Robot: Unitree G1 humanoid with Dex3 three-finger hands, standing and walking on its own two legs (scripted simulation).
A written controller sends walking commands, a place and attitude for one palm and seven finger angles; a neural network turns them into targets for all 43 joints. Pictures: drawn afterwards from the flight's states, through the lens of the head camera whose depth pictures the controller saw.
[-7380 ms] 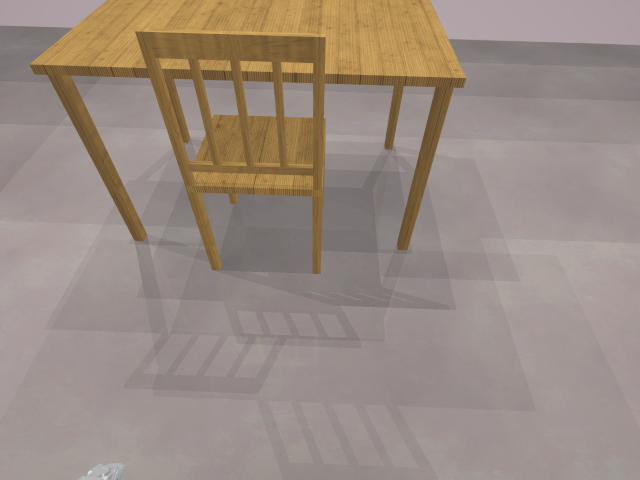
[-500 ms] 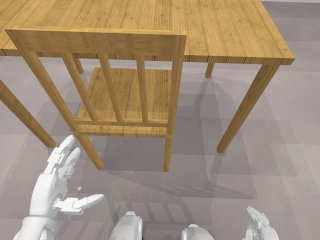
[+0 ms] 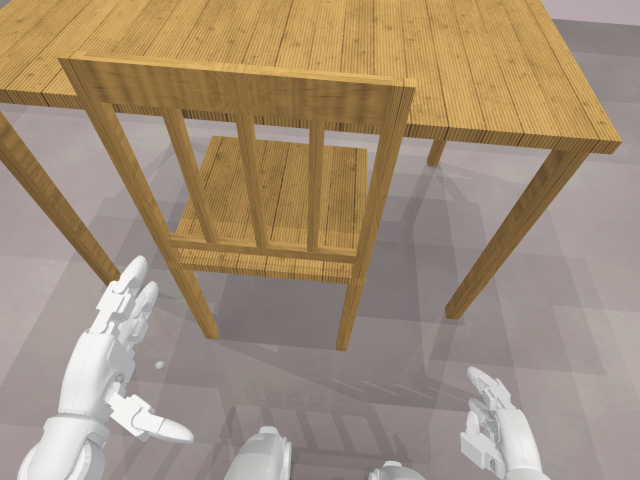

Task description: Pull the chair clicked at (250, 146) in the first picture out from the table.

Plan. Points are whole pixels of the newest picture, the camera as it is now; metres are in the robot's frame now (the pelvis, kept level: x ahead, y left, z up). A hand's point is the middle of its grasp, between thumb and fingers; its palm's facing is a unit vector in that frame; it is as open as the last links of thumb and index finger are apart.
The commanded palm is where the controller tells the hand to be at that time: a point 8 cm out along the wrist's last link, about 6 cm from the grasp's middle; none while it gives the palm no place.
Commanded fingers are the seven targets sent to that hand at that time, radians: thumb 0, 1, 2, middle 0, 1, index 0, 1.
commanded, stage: raise the hand toward the chair's back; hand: left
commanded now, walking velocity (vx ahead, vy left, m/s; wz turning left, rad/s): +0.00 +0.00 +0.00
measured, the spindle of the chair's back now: (254, 190) +0.54 +0.15 -0.01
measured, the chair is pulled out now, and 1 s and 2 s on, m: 0.00 0.00 0.00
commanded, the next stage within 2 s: aim the fingers beside a spindle in 0.66 s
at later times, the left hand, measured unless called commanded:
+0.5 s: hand (167, 350) +0.25 +0.19 +0.05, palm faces -0.02 -1.00 -0.06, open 16.9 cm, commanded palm +0.23 +0.25 +0.05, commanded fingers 0.00 -0.50 0.30 -0.06 -0.08 -0.06 -0.08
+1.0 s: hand (189, 342) +0.26 +0.17 +0.04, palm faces -0.04 -1.00 -0.05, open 16.9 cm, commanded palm +0.25 +0.23 +0.04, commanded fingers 0.00 -0.50 0.30 -0.06 -0.08 -0.06 -0.08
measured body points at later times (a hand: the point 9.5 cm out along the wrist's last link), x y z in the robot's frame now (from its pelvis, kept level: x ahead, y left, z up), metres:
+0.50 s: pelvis +0.00 -0.01 +0.01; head +0.06 +0.00 +0.45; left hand +0.24 +0.24 +0.05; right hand +0.16 -0.26 -0.07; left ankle +0.06 +0.09 -0.66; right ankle -0.01 -0.13 -0.66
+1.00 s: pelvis +0.00 -0.02 +0.00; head +0.07 -0.01 +0.45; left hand +0.26 +0.23 +0.04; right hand +0.17 -0.26 -0.08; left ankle +0.06 +0.09 -0.66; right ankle -0.01 -0.13 -0.66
